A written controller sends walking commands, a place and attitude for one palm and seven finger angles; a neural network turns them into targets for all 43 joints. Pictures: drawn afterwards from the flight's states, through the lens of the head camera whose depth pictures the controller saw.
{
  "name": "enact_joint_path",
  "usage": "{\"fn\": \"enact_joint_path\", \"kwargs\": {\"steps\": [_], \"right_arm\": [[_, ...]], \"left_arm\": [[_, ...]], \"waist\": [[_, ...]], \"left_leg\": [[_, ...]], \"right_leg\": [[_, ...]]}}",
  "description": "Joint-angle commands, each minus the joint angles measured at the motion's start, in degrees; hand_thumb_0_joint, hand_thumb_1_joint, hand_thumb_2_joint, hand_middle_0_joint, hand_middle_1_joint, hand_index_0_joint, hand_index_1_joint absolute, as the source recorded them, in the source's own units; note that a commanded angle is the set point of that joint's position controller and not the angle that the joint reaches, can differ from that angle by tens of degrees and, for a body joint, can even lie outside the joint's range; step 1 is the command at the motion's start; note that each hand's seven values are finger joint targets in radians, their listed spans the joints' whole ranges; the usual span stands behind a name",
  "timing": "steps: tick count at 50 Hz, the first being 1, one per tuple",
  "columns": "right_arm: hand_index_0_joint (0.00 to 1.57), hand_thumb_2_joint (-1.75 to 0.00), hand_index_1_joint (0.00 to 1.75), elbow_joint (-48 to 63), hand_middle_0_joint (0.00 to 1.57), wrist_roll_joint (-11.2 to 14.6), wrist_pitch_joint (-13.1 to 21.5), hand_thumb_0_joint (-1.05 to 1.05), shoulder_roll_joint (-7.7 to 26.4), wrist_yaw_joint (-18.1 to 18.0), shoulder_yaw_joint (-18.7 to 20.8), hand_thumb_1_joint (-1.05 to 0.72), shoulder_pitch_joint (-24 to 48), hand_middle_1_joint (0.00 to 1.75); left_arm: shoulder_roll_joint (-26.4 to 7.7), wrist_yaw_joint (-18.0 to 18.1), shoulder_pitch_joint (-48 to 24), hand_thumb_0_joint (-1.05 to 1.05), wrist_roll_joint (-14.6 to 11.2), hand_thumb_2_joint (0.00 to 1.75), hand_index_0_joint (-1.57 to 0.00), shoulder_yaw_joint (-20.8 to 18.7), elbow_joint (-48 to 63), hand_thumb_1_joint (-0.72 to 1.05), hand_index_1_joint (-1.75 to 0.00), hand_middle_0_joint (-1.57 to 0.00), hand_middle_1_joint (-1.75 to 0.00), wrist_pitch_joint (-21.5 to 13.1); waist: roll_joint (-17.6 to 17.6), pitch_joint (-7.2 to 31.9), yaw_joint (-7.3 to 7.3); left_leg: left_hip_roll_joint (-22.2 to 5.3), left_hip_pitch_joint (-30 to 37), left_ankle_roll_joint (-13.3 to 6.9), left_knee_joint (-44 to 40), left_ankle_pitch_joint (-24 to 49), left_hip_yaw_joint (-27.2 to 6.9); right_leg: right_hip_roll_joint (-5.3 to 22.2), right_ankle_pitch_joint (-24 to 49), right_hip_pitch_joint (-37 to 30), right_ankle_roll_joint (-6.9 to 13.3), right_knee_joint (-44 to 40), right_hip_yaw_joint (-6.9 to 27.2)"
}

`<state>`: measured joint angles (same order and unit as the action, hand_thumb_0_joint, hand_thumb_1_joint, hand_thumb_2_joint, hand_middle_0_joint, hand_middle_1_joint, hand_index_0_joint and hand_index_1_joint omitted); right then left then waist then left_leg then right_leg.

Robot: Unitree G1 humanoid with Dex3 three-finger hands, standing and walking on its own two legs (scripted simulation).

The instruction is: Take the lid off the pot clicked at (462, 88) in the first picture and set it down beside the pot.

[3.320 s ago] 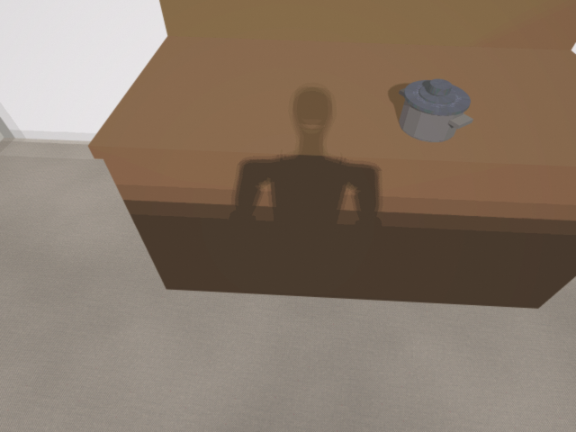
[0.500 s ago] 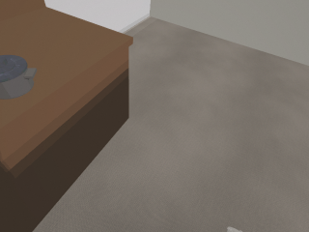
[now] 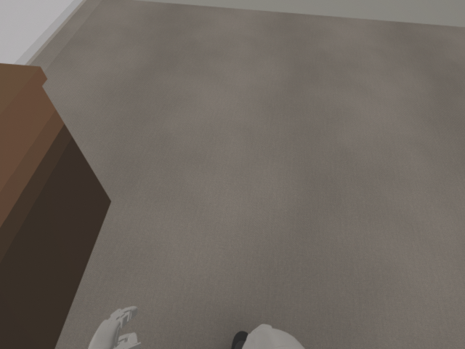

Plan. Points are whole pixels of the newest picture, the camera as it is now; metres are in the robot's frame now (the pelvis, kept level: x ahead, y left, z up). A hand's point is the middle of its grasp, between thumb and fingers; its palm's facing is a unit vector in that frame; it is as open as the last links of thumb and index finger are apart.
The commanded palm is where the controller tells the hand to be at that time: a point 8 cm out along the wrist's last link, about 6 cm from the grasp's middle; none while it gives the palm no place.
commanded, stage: walk to a spot facing it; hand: left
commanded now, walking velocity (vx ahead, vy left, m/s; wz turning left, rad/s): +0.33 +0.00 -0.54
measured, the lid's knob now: out of the picture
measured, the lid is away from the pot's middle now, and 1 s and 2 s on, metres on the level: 0.00 0.00 0.00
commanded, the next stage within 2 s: turn to face it in 1.04 s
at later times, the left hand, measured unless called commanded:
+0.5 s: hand (108, 309) +0.20 +0.24 -0.14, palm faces -0.08 -0.97 -0.23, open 7.4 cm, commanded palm none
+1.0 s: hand (188, 181) +0.50 +0.12 -0.13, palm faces -0.57 -0.78 -0.26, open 7.4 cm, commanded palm none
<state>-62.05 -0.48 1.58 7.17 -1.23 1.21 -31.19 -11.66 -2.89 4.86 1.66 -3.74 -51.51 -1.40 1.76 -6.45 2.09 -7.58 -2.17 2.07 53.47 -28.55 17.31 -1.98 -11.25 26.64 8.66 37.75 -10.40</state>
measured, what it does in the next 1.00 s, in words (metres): walks ahead, turning right: left foot, then right foot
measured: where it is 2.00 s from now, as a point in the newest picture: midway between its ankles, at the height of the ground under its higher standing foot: (225, 324)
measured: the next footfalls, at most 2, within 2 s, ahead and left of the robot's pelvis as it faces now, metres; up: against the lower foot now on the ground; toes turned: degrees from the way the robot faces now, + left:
left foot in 0.52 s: +0.34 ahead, +0.14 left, +0.00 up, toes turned -10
right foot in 1.00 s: +0.28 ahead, -0.11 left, +0.00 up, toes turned -43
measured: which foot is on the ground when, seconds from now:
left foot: up 0.00-0.50, down 0.52-1.00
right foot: down 0.00-0.52, up 0.54-0.98, down 1.00-1.00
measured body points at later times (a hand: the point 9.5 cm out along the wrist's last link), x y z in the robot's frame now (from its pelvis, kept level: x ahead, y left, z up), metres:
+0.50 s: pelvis +0.20 +0.04 +0.03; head +0.23 +0.04 +0.47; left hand +0.21 +0.29 -0.12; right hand +0.33 -0.21 -0.09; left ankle +0.30 +0.15 -0.70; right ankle +0.10 -0.04 -0.71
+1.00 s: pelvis +0.28 +0.02 +0.02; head +0.31 -0.01 +0.47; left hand +0.53 +0.16 -0.11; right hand +0.13 -0.19 -0.13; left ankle +0.30 +0.15 -0.71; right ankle +0.25 -0.09 -0.70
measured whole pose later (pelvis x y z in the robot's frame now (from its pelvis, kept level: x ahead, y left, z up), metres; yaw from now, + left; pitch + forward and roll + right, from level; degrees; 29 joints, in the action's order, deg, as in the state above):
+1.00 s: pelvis +0.28 +0.02 +0.02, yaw -35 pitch +0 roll +1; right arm -54.5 -1.6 -0.6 13.3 -1.0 4.2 -18.2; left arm -13.5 -1.8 7.0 1.9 -5.1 -50.1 2.8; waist -0.5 -5.3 2.7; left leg -10.8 -9.8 2.3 35.6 -23.0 22.6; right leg 3.5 -16.0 21.9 -2.3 38.1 -6.4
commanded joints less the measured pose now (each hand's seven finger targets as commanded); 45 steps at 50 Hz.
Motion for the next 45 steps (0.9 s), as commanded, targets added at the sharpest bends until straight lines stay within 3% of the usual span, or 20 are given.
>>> {"fn": "enact_joint_path", "kwargs": {"steps": [1, 2, 3, 4, 6, 12, 19, 22, 23, 24, 25, 26, 27, 28, 30, 31, 33, 36, 38, 45], "right_arm": [[0.20, -0.90, 0.30, 10.2, 0.20, 0.3, 2.7, 0.00, 8.5, 0.2, 2.5, -0.90, 9.5, 0.30], [0.20, -0.90, 0.30, 9.8, 0.20, 0.0, 1.8, 0.00, 8.0, 0.2, 2.5, -0.90, 8.9, 0.30], [0.20, -0.90, 0.30, 8.9, 0.20, -0.4, 0.9, 0.00, 7.9, 0.2, 2.4, -0.90, 8.5, 0.30], [0.20, -0.90, 0.30, 8.1, 0.20, -0.7, 0.4, 0.00, 7.3, 0.1, 2.5, -0.90, 6.9, 0.30], [0.20, -0.90, 0.30, 8.1, 0.20, -1.0, -0.3, 0.00, 6.6, 0.3, 2.4, -0.90, 6.2, 0.30], [0.20, -0.90, 0.30, 13.0, 0.20, -1.3, 0.3, 0.00, 6.9, 1.4, 2.7, -0.90, 17.8, 0.30], [0.20, -0.90, 0.30, 17.9, 0.20, -0.7, 1.6, 0.00, 6.8, 1.7, 2.3, -0.90, 30.2, 0.30], [0.20, -0.90, 0.30, 18.3, 0.20, -0.3, 1.9, 0.00, 7.3, 1.3, 2.3, -0.90, 30.1, 0.30], [0.20, -0.90, 0.30, 17.3, 0.20, -0.3, 1.9, 0.00, 8.2, 0.8, 2.5, -0.90, 26.9, 0.30], [0.20, -0.90, 0.30, 15.1, 0.20, -0.4, 2.0, 0.00, 10.3, 0.1, 3.0, -0.90, 19.7, 0.30], [0.20, -0.90, 0.30, 13.3, 0.20, -1.1, 2.4, 0.00, 16.5, -0.5, 4.4, -0.90, 11.7, 0.30], [0.20, -0.90, 0.30, 12.0, 0.20, -0.8, 2.1, 0.00, 19.9, -0.4, 4.8, -0.90, 6.6, 0.30], [0.20, -0.90, 0.30, 12.5, 0.20, -0.6, 1.3, 0.00, 17.4, -0.2, 3.7, -0.90, 8.3, 0.30], [0.20, -0.90, 0.30, 13.8, 0.20, -0.6, 1.3, 0.00, 13.8, -0.2, 2.7, -0.90, 13.8, 0.30], [0.20, -0.90, 0.30, 14.7, 0.20, -0.6, 1.5, 0.00, 10.8, -0.5, 1.7, -0.90, 19.6, 0.30], [0.20, -0.90, 0.30, 14.1, 0.20, -0.6, 1.4, 0.00, 9.8, -0.6, 1.4, -0.90, 19.8, 0.30], [0.20, -0.90, 0.30, 13.5, 0.20, -0.4, 1.3, 0.00, 9.8, -0.8, 1.6, -0.90, 19.6, 0.30], [0.20, -0.90, 0.30, 13.3, 0.20, -0.2, 0.8, 0.00, 10.6, -0.8, 2.1, -0.90, 19.2, 0.30], [0.20, -0.90, 0.30, 12.8, 0.20, -0.3, 0.4, 0.00, 11.0, -0.7, 2.6, -0.90, 17.9, 0.30], [0.20, -0.90, 0.30, 11.0, 0.20, -1.2, -0.5, 0.00, 13.7, 0.0, 4.4, -0.90, 13.0, 0.30]], "left_arm": [[-13.0, 2.9, 15.8, 0.00, -2.0, 0.90, -0.20, -3.4, -0.7, 0.90, -0.30, -0.20, -0.30, -0.3], [-11.1, 2.9, 11.2, 0.00, -2.0, 0.90, -0.20, -2.6, 0.1, 0.90, -0.30, -0.20, -0.30, -0.6], [-9.3, 3.0, 8.7, 0.00, -1.7, 0.90, -0.20, -2.0, 0.8, 0.90, -0.30, -0.20, -0.30, -1.2], [-8.6, 3.3, 7.5, 0.00, -1.2, 0.90, -0.20, -1.9, 0.9, 0.90, -0.30, -0.20, -0.30, -1.7], [-8.6, 3.1, 7.8, 0.00, -0.6, 0.90, -0.20, -1.8, 0.7, 0.90, -0.30, -0.20, -0.30, -2.1], [-8.1, 2.5, 13.4, 0.00, -0.8, 0.90, -0.20, -2.2, -0.8, 0.90, -0.30, -0.20, -0.30, -2.9], [-9.1, 3.3, 19.4, 0.00, -0.4, 0.90, -0.20, -2.4, -1.2, 0.90, -0.30, -0.20, -0.30, -2.5], [-9.6, 3.5, 18.8, 0.00, -0.5, 0.90, -0.20, -2.7, -0.8, 0.90, -0.30, -0.20, -0.30, -1.9], [-9.7, 3.6, 17.6, 0.00, -0.8, 0.90, -0.20, -2.8, -0.6, 0.90, -0.30, -0.20, -0.30, -1.8], [-9.6, 3.6, 16.0, 0.00, -1.1, 0.90, -0.20, -2.9, -0.2, 0.90, -0.30, -0.20, -0.30, -1.7], [-6.7, 3.4, 16.5, 0.00, -2.1, 0.90, -0.20, -2.6, 0.5, 0.90, -0.30, -0.20, -0.30, -1.7], [-4.9, 3.0, 17.2, 0.00, -2.2, 0.90, -0.20, -2.0, 0.9, 0.90, -0.30, -0.20, -0.30, -2.1], [-7.3, 3.3, 17.5, 0.00, -1.4, 0.90, -0.20, -2.5, 0.1, 0.90, -0.30, -0.20, -0.30, -1.6], [-7.1, 3.2, 18.3, 0.00, -0.9, 0.90, -0.20, -2.8, -0.8, 0.90, -0.30, -0.20, -0.30, -0.9], [-5.3, 2.2, 15.4, 0.00, -0.3, 0.90, -0.20, -2.7, -0.5, 0.90, -0.30, -0.20, -0.30, 0.8], [-4.6, 1.9, 15.9, 0.00, -0.2, 0.90, -0.20, -2.6, -0.7, 0.90, -0.30, -0.20, -0.30, 1.8], [-3.6, 1.5, 17.0, 0.00, -0.3, 0.90, -0.20, -2.4, -0.7, 0.90, -0.30, -0.20, -0.30, 3.1], [-2.8, 1.2, 15.4, 0.00, -0.3, 0.90, -0.20, -2.5, 0.1, 0.90, -0.30, -0.20, -0.30, 4.2], [-2.7, 1.2, 12.4, 0.00, -0.2, 0.90, -0.20, -2.4, 1.1, 0.90, -0.30, -0.20, -0.30, 4.6], [-2.3, 1.2, 2.7, 0.00, 0.0, 0.90, -0.20, -1.5, 4.7, 0.90, -0.30, -0.20, -0.30, 3.5]], "waist": [[-1.0, 9.3, -7.04], [-1.8, 6.7, -3.64], [-2.1, 4.1, -1.96], [-3.5, 4.2, -0.54], [-1.3, 3.4, 0.69], [4.2, 4.4, -2.67], [5.3, 7.4, -6.75], [6.9, 7.8, -5.68], [6.3, 9.4, -3.58], [4.3, 12.4, -0.15], [-6.8, 18.7, 2.80], [-16.9, 21.2, 3.13], [-9.3, 17.3, 2.25], [-6.5, 13.8, -0.46], [-10.5, 5.2, -2.62], [-11.9, 4.0, -3.42], [-12.7, 4.7, -4.18], [-12.7, 5.5, -4.23], [-11.9, 5.1, -3.31], [-13.0, 5.6, 0.35]], "left_leg": [[-2.3, -36.4, -0.9, 32.5, 7.2, -16.6], [-3.7, -32.7, -0.2, 29.6, 10.4, -17.1], [-4.2, -29.3, 0.1, 26.5, 11.6, -17.2], [-4.0, -27.3, 0.3, 23.9, 11.9, -17.3], [-4.0, -26.9, 1.2, 19.3, 12.5, -16.1], [-2.7, -34.4, 2.8, 6.3, 18.1, -16.2], [2.4, -33.5, 2.5, -9.0, 12.1, -14.6], [4.8, -25.6, 1.7, -17.4, 10.6, -13.7], [5.6, -18.5, 1.3, -22.9, 13.1, -13.1], [4.0, -3.7, 0.3, -29.1, 21.2, -13.6], [-10.4, 13.1, -3.9, -30.3, 33.1, -27.8], [-25.1, 19.6, -10.8, -29.5, 52.9, -39.7], [-24.6, 12.7, -13.0, -28.9, 56.7, -35.1], [-21.3, 5.7, -11.2, -31.2, 51.0, -28.6], [-16.5, -6.1, -8.3, -34.1, 46.7, -21.0], [-14.2, -8.5, -7.1, -34.6, 46.6, -16.8], [-12.3, -9.3, -7.1, -34.8, 45.3, -12.2], [-12.1, -8.5, -7.6, -35.6, 39.7, -8.9], [-12.5, -6.7, -8.1, -36.0, 37.0, -8.1], [-14.7, -1.7, -7.8, -30.2, 43.5, -4.3]], "right_leg": [[22.5, 4.3, -29.3, 3.3, -21.0, 35.0], [20.2, 2.0, -18.8, -0.4, -22.4, 31.1], [18.4, 1.0, -11.2, -1.4, -24.2, 27.3], [16.7, 2.8, -8.8, -0.3, -24.5, 24.7], [14.3, 4.0, -4.8, 2.0, -24.9, 20.4], [11.1, 5.7, -11.7, 2.4, -23.3, 22.8], [12.1, 24.4, -24.8, 2.1, -16.1, 28.5], [11.5, 30.5, -24.3, 1.0, -12.2, 30.0], [10.1, 34.0, -22.0, -0.5, -7.8, 28.9], [7.5, 31.0, -14.0, -3.3, -0.6, 26.4], [0.5, 10.3, -1.5, -7.1, 12.4, 20.5], [-2.0, -23.5, 9.4, -10.0, 30.1, 13.2], [2.2, -22.8, 9.4, -10.2, 37.0, 14.9], [3.6, -19.1, 9.1, -11.3, 38.4, 14.1], [5.7, -14.1, 8.5, -12.5, 38.7, 12.2], [6.1, -11.7, 7.3, -12.7, 37.9, 11.6], [6.1, -8.9, 6.4, -13.0, 36.2, 10.3], [7.0, -6.0, 6.7, -13.5, 31.5, 8.8], [7.6, -4.7, 8.1, -13.9, 27.6, 8.0], [6.2, -8.0, 2.0, -12.3, 7.5, 3.8]]}}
